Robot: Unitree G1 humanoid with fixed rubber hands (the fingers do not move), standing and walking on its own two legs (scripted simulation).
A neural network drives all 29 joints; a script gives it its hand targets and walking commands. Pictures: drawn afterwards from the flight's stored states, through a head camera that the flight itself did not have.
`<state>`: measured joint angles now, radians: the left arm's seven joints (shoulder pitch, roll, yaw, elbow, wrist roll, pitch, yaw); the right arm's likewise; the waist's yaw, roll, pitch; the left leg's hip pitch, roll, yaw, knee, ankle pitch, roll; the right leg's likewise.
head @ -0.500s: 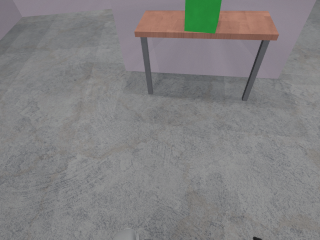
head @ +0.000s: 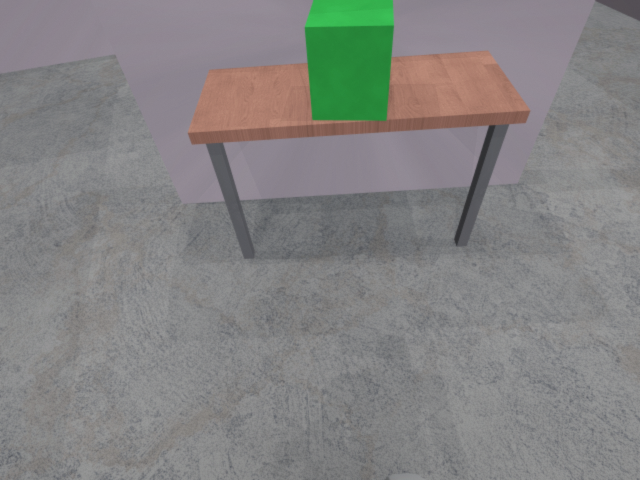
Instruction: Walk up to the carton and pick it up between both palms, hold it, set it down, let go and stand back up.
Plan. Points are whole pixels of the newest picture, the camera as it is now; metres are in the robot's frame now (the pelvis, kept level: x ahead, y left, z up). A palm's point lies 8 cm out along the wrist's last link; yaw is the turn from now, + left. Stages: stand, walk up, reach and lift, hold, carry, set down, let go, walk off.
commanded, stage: walk up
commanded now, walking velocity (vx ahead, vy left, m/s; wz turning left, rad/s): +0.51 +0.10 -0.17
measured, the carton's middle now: (351, 60) +1.14 -0.16 -0.02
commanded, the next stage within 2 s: none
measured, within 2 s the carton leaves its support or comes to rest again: neither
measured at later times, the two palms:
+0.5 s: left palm (225, 351) +0.36 +0.15 -0.10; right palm (528, 335) +0.34 -0.34 -0.14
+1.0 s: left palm (220, 243) +0.62 +0.19 -0.14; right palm (428, 204) +0.68 -0.27 -0.14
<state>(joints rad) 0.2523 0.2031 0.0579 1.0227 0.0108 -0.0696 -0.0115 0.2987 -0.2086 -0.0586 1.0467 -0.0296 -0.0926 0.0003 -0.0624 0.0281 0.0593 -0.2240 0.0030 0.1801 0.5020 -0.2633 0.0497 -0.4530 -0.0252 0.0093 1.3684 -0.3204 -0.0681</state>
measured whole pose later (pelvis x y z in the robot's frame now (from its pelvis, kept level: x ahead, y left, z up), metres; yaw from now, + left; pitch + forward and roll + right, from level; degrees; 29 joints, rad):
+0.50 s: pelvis +0.35 -0.10 +0.02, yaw -3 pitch -1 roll +5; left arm 0.32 0.18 0.06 1.03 0.03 -0.09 -0.02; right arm 0.28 -0.23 -0.06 1.08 0.01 -0.06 0.00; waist 0.04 -0.02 0.07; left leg -0.40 0.06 0.06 1.18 -0.31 0.01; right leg -0.20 -0.08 -0.09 0.43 -0.22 -0.05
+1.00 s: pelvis +0.64 -0.03 +0.00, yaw -3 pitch +0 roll -1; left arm 0.34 0.13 0.04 1.07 -0.02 -0.06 0.03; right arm 0.17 -0.19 -0.02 1.06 -0.01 -0.07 0.01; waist 0.00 0.04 0.09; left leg -0.36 0.02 0.15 0.53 -0.17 0.09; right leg -0.25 -0.02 -0.02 1.20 -0.50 0.01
